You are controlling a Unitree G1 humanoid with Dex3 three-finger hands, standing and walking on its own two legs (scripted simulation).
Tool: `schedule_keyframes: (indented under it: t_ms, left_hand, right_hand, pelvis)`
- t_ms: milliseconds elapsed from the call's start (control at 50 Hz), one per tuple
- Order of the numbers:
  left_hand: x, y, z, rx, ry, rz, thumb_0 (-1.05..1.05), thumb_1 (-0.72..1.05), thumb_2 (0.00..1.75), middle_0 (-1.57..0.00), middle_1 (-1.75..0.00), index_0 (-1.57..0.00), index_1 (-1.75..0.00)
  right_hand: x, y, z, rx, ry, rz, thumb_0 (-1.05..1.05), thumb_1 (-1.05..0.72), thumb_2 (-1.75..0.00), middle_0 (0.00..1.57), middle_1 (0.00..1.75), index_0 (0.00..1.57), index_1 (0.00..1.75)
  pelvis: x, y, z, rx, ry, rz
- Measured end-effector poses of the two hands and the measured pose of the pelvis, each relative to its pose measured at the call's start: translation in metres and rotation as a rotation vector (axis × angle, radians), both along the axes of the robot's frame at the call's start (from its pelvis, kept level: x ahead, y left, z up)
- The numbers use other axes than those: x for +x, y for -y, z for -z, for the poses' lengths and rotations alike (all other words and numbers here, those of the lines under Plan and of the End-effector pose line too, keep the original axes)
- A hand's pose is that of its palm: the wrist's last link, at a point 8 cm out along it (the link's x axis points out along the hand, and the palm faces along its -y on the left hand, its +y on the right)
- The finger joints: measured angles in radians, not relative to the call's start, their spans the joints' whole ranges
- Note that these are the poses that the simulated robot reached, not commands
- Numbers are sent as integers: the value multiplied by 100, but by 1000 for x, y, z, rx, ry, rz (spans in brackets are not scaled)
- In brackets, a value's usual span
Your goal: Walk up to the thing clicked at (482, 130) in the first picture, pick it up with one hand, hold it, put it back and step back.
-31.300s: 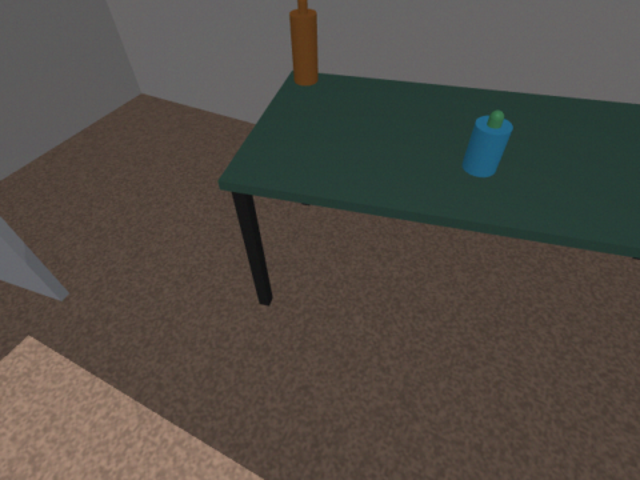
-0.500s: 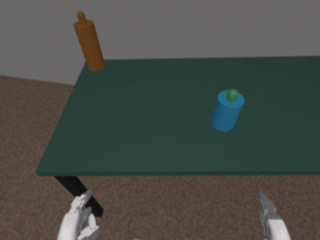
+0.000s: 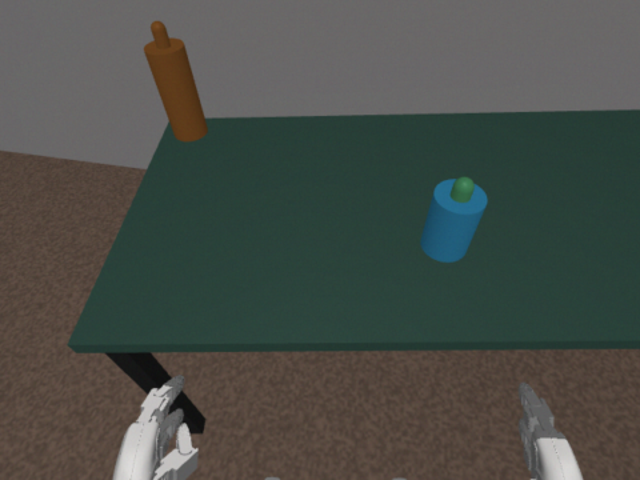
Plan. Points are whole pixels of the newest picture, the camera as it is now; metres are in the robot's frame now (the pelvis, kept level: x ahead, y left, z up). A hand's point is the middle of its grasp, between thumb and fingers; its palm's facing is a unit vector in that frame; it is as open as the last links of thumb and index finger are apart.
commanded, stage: home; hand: right
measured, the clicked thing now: (453, 214) +0.55 -0.20 -0.02
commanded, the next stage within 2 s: stand in 0.82 s
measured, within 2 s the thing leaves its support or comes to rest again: neither
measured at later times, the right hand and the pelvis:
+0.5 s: hand (493, 465) +0.17 -0.18 -0.04, palm faces +0.12 +0.96 -0.26, open 17.4 cm; pelvis +0.00 +0.00 +0.00, yaw +0 degrees
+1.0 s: hand out of the picture +0.08 -0.25 -0.11, palm faces -0.04 +0.93 -0.35, open 17.3 cm; pelvis -0.01 -0.01 +0.04, yaw +0 degrees
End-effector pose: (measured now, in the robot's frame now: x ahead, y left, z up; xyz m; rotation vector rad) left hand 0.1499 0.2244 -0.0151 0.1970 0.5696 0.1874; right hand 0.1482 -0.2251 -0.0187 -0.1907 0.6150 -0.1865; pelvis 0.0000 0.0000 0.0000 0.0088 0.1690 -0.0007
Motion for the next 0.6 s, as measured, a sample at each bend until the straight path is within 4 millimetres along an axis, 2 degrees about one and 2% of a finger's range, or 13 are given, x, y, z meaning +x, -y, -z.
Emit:
schedule_keyframes:
  t_ms: [260, 400, 500, 540, 600]
  left_hand:
    - [2, -4, 2, 3, -3, -1, 2, 89, 90, -21, -29, -20, -30]
    - [-1, -12, 30, 17, -100, -22, 1, 89, 90, -21, -30, -20, -30]
    - [-6, -15, 42, 16, -138, -39, 1, 90, 90, -21, -30, -20, -30]
    - [-7, -17, 50, 66, -196, 33, 1, 90, 90, -21, -30, -20, -30]
    - [-14, -29, 64, 101, -315, 99, 1, 89, 90, -21, -30, -20, -30]
  right_hand:
    - [3, -2, 1, 0, -5, 6, -1, 53, -6, 6, 6, 6, 5]
    - [2, -2, -1, -17, -9, 16, -1, 53, -6, 6, 6, 6, 5]
    - [1, -4, -2, -28, -33, 15, -1, 53, -6, 6, 5, 6, 5]
    - [1, 0, 6, -86, -56, -54, -1, 53, -6, 6, 5, 6, 5]
    - [-3, 17, 26, -139, -163, -119, -1, 53, -6, 6, 6, 6, 5]
  pelvis:
    - [3, -3, 1, -1, -5, -1]
    - [4, -4, 1, 13, 3, 1]
    - [4, -5, 0, 17, 8, 2]
    - [1, -5, -3, 12, 51, 3]
    - [-1, -4, -8, 3, 95, 4]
